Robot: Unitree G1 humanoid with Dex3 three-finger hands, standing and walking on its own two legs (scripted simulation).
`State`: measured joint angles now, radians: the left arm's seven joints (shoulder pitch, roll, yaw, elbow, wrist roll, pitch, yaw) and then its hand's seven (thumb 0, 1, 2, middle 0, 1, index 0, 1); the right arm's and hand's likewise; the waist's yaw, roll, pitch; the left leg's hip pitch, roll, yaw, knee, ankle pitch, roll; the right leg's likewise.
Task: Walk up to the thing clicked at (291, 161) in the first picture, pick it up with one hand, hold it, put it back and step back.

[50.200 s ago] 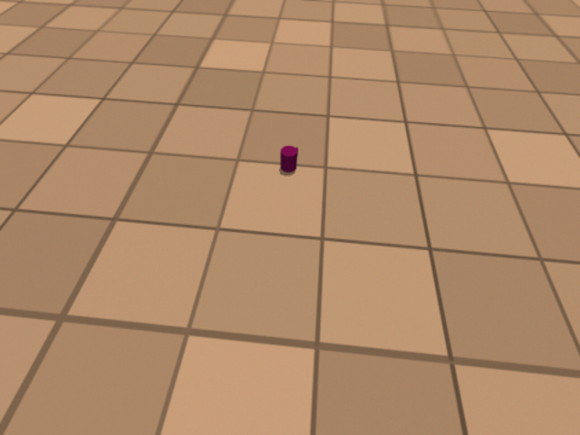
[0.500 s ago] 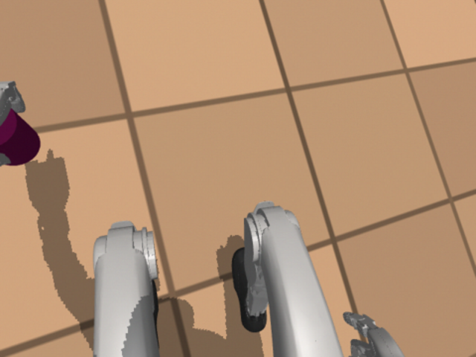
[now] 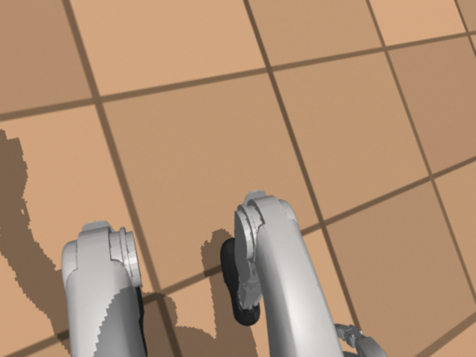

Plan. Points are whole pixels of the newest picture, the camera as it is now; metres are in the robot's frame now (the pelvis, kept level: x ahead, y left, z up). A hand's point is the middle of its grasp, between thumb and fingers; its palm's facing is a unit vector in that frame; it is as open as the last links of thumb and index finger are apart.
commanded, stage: lower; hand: left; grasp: from above
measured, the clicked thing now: out of the picture +0.50 +0.36 -0.21
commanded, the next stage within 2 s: rest in 0.36 s
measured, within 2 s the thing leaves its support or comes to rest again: rests again in 1.02 s
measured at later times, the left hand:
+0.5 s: hand out of the picture +0.48 +0.35 -0.22, palm faces -0.47 -0.08 -0.88, open 10.6 cm
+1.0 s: hand out of the picture +0.48 +0.35 -0.25, palm faces -0.47 -0.10 -0.88, open 10.6 cm
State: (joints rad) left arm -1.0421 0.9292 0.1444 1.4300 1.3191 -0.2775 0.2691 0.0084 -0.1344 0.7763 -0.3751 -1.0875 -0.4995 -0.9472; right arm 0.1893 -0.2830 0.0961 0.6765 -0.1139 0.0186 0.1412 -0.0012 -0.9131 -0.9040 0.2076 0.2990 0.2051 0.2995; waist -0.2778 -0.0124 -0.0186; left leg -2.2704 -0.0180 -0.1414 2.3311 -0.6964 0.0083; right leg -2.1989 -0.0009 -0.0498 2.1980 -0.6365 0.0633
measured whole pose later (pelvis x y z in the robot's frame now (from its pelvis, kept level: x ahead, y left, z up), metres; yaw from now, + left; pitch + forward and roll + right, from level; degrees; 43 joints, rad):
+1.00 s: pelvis +0.00 +0.01 -0.04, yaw -4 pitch +32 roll -16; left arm -1.09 1.10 0.18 1.56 1.39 -0.35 0.38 0.01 -0.18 0.80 -0.44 -1.04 -0.56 -0.90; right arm 0.13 -0.33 0.21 0.61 -0.18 -0.01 0.16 0.00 -0.91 -0.90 0.21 0.30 0.21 0.30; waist -0.33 -0.09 0.10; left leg -2.36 -0.03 -0.21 2.50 -0.71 0.02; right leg -2.25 0.02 -0.11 2.30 -0.64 0.05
